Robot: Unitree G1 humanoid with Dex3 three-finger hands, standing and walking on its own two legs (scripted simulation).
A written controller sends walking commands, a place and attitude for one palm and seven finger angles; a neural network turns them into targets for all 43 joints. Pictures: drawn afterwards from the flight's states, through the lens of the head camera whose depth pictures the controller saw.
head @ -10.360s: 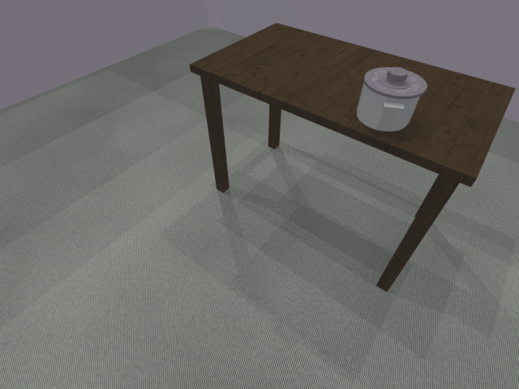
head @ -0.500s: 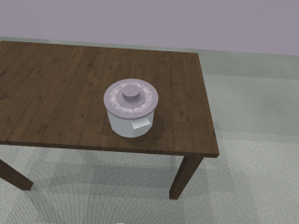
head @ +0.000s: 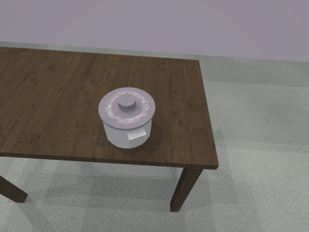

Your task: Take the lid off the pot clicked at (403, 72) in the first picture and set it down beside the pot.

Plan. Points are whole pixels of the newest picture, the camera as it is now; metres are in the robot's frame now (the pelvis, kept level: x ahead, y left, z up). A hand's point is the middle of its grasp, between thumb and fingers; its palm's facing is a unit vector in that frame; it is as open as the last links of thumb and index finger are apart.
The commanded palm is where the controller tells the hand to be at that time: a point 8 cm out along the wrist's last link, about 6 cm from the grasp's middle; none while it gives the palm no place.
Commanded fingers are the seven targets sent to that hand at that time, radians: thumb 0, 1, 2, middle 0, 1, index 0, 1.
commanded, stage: come to a stop and stand still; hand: left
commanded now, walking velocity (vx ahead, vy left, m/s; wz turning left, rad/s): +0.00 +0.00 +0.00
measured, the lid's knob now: (126, 101) +0.45 +0.11 +0.07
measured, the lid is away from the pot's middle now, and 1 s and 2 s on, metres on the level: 0.00 0.00 0.00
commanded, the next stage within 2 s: look again from close up in 1.00 s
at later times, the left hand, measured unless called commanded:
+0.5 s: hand out of the picture +0.00 +0.27 -0.18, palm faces +0.00 -0.98 -0.22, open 7.4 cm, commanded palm none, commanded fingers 0.00 0.90 0.90 -0.20 -0.30 -0.20 -0.30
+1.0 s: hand out of the picture -0.07 +0.28 -0.18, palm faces +0.01 -0.99 -0.16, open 7.4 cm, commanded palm none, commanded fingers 0.00 0.90 0.90 -0.20 -0.30 -0.20 -0.30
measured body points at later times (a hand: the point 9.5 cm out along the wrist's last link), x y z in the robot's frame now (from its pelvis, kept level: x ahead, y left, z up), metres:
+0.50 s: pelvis -0.03 +0.08 +0.00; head -0.01 +0.10 +0.44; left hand +0.00 +0.32 -0.16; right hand +0.02 -0.15 -0.15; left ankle +0.01 +0.12 -0.74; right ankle -0.07 -0.06 -0.74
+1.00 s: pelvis -0.02 +0.11 +0.00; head -0.01 +0.14 +0.45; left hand -0.07 +0.33 -0.17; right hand +0.01 -0.13 -0.14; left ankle +0.01 +0.13 -0.74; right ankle -0.07 -0.06 -0.74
